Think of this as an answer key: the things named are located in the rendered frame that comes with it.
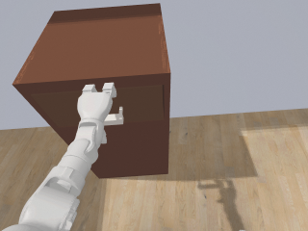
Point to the left robot upper arm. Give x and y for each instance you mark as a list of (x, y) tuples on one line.
[(51, 210)]

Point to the robot left forearm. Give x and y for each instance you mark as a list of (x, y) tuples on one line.
[(70, 173)]

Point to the robot left hand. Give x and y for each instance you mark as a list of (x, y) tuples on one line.
[(96, 104)]

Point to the handle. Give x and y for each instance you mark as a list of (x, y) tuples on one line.
[(114, 119)]

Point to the drawer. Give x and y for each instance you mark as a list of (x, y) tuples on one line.
[(138, 104)]

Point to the cabinet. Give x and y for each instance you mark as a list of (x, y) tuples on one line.
[(124, 45)]

